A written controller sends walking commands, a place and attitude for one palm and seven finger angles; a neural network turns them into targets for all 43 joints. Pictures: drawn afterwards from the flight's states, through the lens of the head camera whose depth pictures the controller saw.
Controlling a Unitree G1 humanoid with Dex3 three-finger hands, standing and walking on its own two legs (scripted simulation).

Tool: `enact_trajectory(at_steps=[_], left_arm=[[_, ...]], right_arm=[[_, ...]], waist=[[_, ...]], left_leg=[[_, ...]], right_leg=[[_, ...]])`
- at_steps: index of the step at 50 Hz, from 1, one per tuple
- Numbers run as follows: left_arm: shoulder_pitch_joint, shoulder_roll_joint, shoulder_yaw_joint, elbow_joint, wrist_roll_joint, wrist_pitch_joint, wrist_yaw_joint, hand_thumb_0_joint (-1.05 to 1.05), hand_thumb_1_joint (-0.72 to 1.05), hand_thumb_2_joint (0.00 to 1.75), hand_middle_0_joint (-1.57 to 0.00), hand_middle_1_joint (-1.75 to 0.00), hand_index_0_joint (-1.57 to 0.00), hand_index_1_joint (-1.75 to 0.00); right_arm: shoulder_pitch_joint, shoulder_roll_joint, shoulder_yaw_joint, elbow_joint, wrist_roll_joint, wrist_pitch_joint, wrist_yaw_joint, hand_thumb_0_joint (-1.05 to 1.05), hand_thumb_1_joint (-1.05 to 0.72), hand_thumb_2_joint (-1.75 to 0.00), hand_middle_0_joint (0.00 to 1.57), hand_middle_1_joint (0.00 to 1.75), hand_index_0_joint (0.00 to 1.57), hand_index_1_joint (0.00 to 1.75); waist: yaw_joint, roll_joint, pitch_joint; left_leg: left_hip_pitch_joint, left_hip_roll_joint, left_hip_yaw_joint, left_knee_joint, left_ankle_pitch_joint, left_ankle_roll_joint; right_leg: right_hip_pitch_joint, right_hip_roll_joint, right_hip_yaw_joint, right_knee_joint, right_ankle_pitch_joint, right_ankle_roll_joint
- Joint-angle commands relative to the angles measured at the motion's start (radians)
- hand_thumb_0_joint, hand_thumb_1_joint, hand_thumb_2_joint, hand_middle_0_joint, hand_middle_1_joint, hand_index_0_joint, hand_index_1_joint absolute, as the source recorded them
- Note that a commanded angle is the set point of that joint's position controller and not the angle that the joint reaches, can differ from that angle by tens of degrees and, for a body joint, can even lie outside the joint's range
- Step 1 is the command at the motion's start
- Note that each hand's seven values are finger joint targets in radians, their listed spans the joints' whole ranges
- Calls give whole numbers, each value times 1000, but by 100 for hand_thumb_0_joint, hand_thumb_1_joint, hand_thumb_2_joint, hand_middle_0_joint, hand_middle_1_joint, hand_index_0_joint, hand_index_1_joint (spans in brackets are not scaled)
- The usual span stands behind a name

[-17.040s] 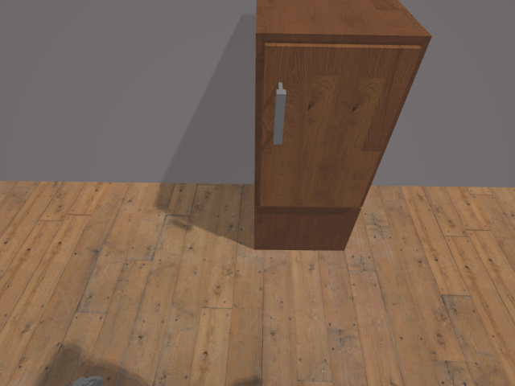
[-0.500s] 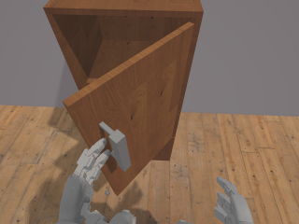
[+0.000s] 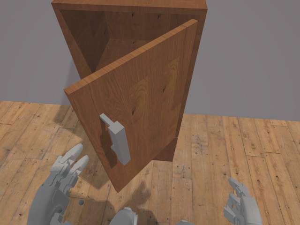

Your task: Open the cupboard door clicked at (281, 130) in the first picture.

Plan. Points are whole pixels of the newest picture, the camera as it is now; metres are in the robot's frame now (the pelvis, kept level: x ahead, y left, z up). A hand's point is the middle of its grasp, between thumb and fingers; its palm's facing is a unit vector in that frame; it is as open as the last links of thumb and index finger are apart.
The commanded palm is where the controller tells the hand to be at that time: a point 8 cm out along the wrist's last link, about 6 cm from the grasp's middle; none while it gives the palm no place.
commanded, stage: draw the hand back to the body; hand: left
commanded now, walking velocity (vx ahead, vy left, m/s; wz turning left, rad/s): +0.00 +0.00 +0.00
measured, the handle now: (115, 140) +0.30 +0.11 +0.09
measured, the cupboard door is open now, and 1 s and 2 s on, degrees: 51 51 51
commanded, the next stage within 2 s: step back with the hand held close in 1.56 s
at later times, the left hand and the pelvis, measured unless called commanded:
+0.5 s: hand (48, 184) +0.17 +0.20 +0.15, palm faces -0.02 -1.00 -0.07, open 16.1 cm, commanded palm +0.14 +0.26 +0.16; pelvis +0.01 +0.02 +0.03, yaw +0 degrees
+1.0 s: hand out of the picture +0.22 +0.27 +0.22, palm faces +0.34 -0.85 -0.40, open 11.2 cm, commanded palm +0.17 +0.31 +0.24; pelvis +0.04 +0.03 +0.09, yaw -1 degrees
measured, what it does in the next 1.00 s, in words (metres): rises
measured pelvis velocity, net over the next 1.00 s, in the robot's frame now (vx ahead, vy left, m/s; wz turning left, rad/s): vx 0.04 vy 0.03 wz -0.02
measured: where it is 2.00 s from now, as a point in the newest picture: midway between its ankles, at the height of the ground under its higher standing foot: outside the picture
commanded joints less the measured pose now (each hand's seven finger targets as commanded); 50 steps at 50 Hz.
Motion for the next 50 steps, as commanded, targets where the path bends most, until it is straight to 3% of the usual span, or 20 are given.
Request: enact_trajectory(at_steps=[1,3,5,8,10,18,19,24,25,26,27,29,34,36,38,42,50], left_arm=[[-19,127,75,-284,-12,-45,10,0,-50,30,-15,-30,-15,-30],[6,152,109,-301,-5,-13,38,0,-50,30,-15,-30,-15,-30],[28,116,85,-308,-8,14,53,0,-50,30,-15,-30,-15,-30],[42,121,108,-277,-14,56,60,0,-50,30,-15,-30,-15,-30],[33,105,84,-292,-16,73,52,0,-50,30,-15,-30,-15,-30],[-23,167,148,-354,-35,102,40,0,-50,30,-15,-30,-15,-30],[-21,172,156,-365,-34,107,38,0,-50,30,-15,-30,-15,-30],[-53,190,192,-372,-50,158,23,0,-32,37,-16,-30,-16,-30],[-62,347,238,-453,111,201,175,0,-29,39,-16,-30,-16,-30],[-2,235,182,-427,126,243,239,0,-26,40,-16,-30,-16,-30],[19,196,145,-417,156,273,281,0,-22,42,-16,-30,-16,-30],[12,213,149,-427,191,305,330,0,-15,45,-16,-30,-16,-30],[-57,248,174,-442,228,317,388,0,2,52,-17,-30,-17,-30],[-71,250,184,-435,233,316,396,0,9,55,-17,-30,-17,-30],[-90,268,210,-421,234,317,401,0,17,58,-17,-30,-17,-30],[-113,262,233,-417,234,308,401,0,31,64,-18,-30,-18,-30],[-173,301,325,-387,221,298,396,0,58,76,-19,-30,-19,-30]], right_arm=[[-65,-87,-38,-188,6,-68,-12,0,-90,-90,20,30,20,30],[-75,-83,-34,-189,11,-60,-14,0,-90,-90,20,30,20,30],[-78,-72,-30,-196,18,-58,-14,0,-90,-90,20,30,20,30],[-86,-76,-25,-189,20,-54,-16,0,-90,-90,20,30,20,30],[-84,-80,-19,-194,22,-59,-14,0,-90,-90,20,30,20,30],[-79,-96,-7,-176,25,-99,-13,0,-90,-90,20,30,20,30],[-79,-95,-5,-175,27,-104,-13,0,-90,-90,20,30,20,30],[-85,-98,5,-160,32,-124,-16,0,-90,-90,20,30,20,30],[-86,-92,6,-166,15,-108,-49,0,-90,-90,20,30,20,30],[-83,-68,19,-159,10,-99,-59,0,-90,-90,20,30,20,30],[-71,-67,21,-144,10,-91,-59,0,-90,-90,20,30,20,30],[-91,-77,23,-133,5,-81,-62,0,-90,-90,20,30,20,30],[-109,-89,33,-96,-8,-95,-65,0,-90,-90,20,30,20,30],[-113,-91,35,-78,-11,-103,-63,0,-90,-90,20,30,20,30],[-128,-95,34,-62,-12,-108,-62,0,-90,-90,20,30,20,30],[-137,-95,35,-29,-18,-119,-49,0,-90,-90,20,30,20,30],[-160,-99,22,11,-25,-110,-33,0,-90,-90,20,30,20,30]], waist=[[-10,-18,-140],[11,18,-144],[5,1,-113],[3,-39,-72],[-5,-21,-45],[0,-4,-42],[8,23,-45],[11,36,-26],[66,21,-36],[37,32,17],[30,57,42],[28,0,54],[26,31,58],[28,14,58],[34,-2,76],[38,35,87],[50,6,92]], left_leg=[[154,-46,10,-143,156,38],[188,-45,10,-179,174,40],[216,-45,9,-211,170,40],[222,-41,1,-242,161,40],[241,-41,0,-264,149,40],[323,-37,-14,-327,167,42],[338,-37,-13,-337,180,40],[386,-36,-16,-375,204,39],[402,-24,5,-427,195,35],[426,-29,11,-441,183,35],[445,-24,13,-452,186,35],[482,-18,10,-479,212,41],[589,-15,1,-574,271,41],[625,-12,-2,-609,301,39],[650,-10,0,-640,325,38],[714,-4,0,-694,413,29],[793,-3,28,-752,529,27]], right_leg=[[100,-8,156,-267,219,45],[128,6,133,-270,211,32],[128,10,113,-287,218,35],[148,16,98,-313,204,37],[142,15,90,-328,195,39],[190,25,67,-364,220,31],[198,24,61,-362,235,29],[234,24,48,-394,271,30],[266,-4,111,-468,263,14],[259,-12,106,-500,241,16],[270,-14,91,-504,246,19],[299,-13,81,-532,267,24],[396,-18,71,-589,323,24],[434,-18,66,-609,345,26],[473,-18,65,-639,365,25],[533,-19,64,-673,414,26],[629,-17,69,-740,518,29]])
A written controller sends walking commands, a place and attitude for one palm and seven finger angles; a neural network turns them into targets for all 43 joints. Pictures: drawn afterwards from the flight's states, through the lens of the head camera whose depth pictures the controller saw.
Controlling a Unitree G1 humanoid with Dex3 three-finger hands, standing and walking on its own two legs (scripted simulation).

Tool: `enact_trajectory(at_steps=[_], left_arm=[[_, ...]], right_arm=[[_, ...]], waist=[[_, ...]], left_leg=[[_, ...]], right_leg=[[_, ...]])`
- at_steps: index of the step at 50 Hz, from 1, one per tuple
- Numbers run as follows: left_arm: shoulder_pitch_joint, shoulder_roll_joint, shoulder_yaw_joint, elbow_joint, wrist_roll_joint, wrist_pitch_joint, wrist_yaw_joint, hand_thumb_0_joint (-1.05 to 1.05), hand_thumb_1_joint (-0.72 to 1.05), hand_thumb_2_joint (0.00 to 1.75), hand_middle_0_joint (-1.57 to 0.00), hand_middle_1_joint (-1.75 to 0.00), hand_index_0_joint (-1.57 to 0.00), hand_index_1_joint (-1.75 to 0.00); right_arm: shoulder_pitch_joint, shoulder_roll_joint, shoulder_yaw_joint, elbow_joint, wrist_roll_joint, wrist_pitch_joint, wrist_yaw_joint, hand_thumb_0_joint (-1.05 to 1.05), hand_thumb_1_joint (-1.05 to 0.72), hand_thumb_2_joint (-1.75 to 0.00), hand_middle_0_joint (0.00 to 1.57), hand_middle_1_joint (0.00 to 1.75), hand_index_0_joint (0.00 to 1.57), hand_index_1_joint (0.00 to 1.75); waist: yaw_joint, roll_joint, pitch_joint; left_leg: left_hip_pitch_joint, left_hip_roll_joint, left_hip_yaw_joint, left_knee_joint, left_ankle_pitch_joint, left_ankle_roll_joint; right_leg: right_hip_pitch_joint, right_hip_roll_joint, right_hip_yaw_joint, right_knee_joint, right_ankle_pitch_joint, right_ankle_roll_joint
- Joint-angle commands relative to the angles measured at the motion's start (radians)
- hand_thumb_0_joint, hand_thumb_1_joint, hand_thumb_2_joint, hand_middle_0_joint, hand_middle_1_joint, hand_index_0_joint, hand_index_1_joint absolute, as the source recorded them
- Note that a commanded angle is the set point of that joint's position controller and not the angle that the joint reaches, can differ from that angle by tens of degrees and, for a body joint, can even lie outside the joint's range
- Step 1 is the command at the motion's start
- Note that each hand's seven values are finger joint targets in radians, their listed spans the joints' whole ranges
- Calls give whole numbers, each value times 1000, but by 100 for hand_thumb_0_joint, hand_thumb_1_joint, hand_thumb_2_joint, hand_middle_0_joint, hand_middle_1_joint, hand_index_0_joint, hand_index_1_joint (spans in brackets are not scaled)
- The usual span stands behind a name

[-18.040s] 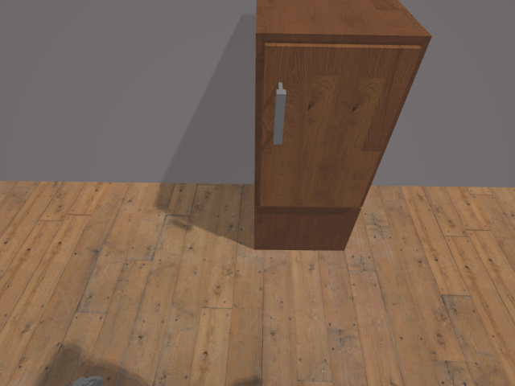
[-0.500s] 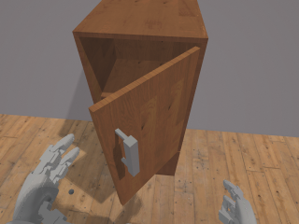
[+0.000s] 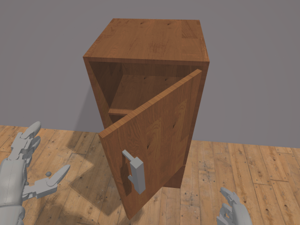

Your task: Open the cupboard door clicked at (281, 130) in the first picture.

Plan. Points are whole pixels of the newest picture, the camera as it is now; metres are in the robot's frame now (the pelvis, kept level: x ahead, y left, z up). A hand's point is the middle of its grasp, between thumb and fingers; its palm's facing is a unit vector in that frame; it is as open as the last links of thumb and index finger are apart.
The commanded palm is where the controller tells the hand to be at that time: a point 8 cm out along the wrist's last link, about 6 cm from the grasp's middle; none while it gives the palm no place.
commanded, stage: draw the hand back to the body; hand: left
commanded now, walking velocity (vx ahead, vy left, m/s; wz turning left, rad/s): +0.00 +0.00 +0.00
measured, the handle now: (133, 172) +0.27 +0.09 +0.00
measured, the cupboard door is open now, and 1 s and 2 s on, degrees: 51 51 51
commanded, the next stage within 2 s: step back with the hand held close in 0.56 s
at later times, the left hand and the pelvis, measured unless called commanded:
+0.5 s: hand (49, 161) +0.19 +0.23 +0.16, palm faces +0.42 -0.82 -0.39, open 7.5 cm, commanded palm +0.14 +0.27 +0.17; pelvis +0.00 -0.03 +0.01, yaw -1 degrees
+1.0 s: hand (47, 165) +0.19 +0.23 +0.15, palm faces +0.31 -0.81 -0.49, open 7.4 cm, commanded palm +0.13 +0.28 +0.18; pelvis -0.03 -0.01 +0.01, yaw -2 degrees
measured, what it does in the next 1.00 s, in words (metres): stands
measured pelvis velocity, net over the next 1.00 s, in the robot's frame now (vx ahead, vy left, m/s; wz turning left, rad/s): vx -0.03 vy -0.01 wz -0.03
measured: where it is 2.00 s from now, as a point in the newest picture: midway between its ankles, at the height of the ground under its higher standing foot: outside the picture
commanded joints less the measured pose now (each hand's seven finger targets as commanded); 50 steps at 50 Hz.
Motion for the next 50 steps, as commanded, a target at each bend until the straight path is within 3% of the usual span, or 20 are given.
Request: enact_trajectory(at_steps=[1,9,13,19,24,27,29,33,34,35,36,37,39,40,43,46,50], left_arm=[[-83,168,160,-204,-4,-72,16,0,62,78,-19,-30,-19,-30],[-204,212,242,-167,-18,-88,14,0,90,90,-20,-30,-20,-30],[-147,150,185,-105,-25,-82,-3,0,90,90,-20,-30,-20,-30],[-180,216,234,-167,-23,-100,0,0,90,90,-20,-30,-20,-30],[-182,207,231,-145,-25,-103,-1,0,90,90,-20,-30,-20,-30],[-184,204,227,-144,-26,-110,-2,0,90,90,-20,-30,-20,-30],[-175,192,217,-116,-29,-108,-5,0,90,90,-20,-30,-20,-30],[-196,198,217,-129,-26,-116,-7,0,90,90,-20,-30,-20,-30],[-260,224,229,-175,-27,-123,-4,0,90,90,-20,-30,-20,-30],[-318,336,346,-202,-12,-158,5,0,90,90,-20,-30,-20,-30],[-210,261,292,-110,-11,-156,-4,0,90,90,-20,-30,-20,-30],[-161,230,263,-92,-7,-154,-9,0,90,90,-20,-30,-20,-30],[-122,220,253,-104,-6,-158,-12,0,90,90,-20,-30,-20,-30],[-101,218,250,-117,-6,-158,-9,0,90,90,-20,-30,-20,-30],[-67,243,271,-150,-8,-158,-1,0,90,90,-20,-30,-20,-30],[-54,264,292,-172,-10,-156,8,0,90,90,-20,-30,-20,-30],[-33,282,310,-223,-9,-166,20,0,90,90,-20,-30,-20,-30]], right_arm=[[-135,-110,-54,-150,-4,-50,-3,0,-90,-90,20,30,20,30],[-159,-112,-65,-119,-5,-29,0,0,-90,-90,20,30,20,30],[-164,-115,-73,-119,-4,-18,10,0,-90,-90,20,30,20,30],[-174,-112,-79,-115,-8,-19,4,0,-90,-90,20,30,20,30],[-181,-106,-79,-107,-7,-26,0,0,-90,-90,20,30,20,30],[-178,-107,-81,-103,-7,-29,1,0,-90,-90,20,30,20,30],[-182,-108,-82,-101,-7,-29,0,0,-90,-90,20,30,20,30],[-185,-108,-84,-97,-7,-31,-1,0,-90,-90,20,30,20,30],[-192,-109,-83,-99,-7,-36,-2,0,-90,-90,20,30,20,30],[-177,-125,-83,-131,1,-11,-1,0,-90,-90,20,30,20,30],[-174,-116,-87,-110,-6,10,-2,0,-90,-90,20,30,20,30],[-174,-119,-91,-122,-6,25,1,0,-90,-90,20,30,20,30],[-170,-122,-96,-135,-5,46,2,0,-90,-90,20,30,20,30],[-165,-125,-99,-143,-4,54,2,0,-90,-90,20,30,20,30],[-169,-124,-104,-160,-2,74,-3,0,-90,-90,20,30,20,30],[-163,-121,-111,-176,5,89,-6,0,-90,-90,20,30,20,30],[-157,-126,-113,-194,6,94,-9,0,-90,-90,20,30,20,30]], waist=[[8,7,-42],[8,22,-30],[8,-23,-6],[14,-3,-50],[11,8,-5],[11,16,-17],[8,-29,8],[10,1,-4],[8,-7,-18],[-33,-39,52],[-39,-79,29],[-40,-86,12],[-44,-43,-37],[-44,-18,-62],[-45,-18,-102],[-47,-67,-120],[-45,2,-135]], left_leg=[[125,44,-49,-121,323,-23],[162,37,-27,-145,307,-16],[166,37,-21,-152,313,-11],[188,27,-9,-144,318,-5],[186,25,-1,-146,293,-5],[198,24,1,-149,285,-4],[194,26,1,-152,277,-2],[196,22,1,-158,258,-3],[207,21,-2,-155,259,0],[152,41,-16,-99,221,13],[142,38,-25,-78,220,9],[140,39,-16,-73,233,6],[142,47,-12,-86,291,2],[150,53,-8,-89,321,3],[142,64,-14,-95,385,0],[128,73,-14,-91,390,-2],[83,84,-29,-107,401,-1]], right_leg=[[-18,17,-6,-94,269,-29],[15,15,7,-141,305,-29],[15,18,6,-155,321,-24],[36,14,21,-167,362,-22],[15,13,27,-188,349,-19],[15,13,28,-193,338,-17],[5,15,29,-203,332,-14],[14,15,34,-212,306,-16],[8,13,38,-215,312,-14],[-109,-38,122,-260,400,-1],[-96,-60,111,-245,445,-3],[-94,-65,108,-231,482,5],[-71,-63,84,-195,506,6],[-66,-62,79,-183,512,9],[-50,-54,64,-155,518,9],[-53,-47,68,-138,518,9],[-36,-34,64,-97,480,3]])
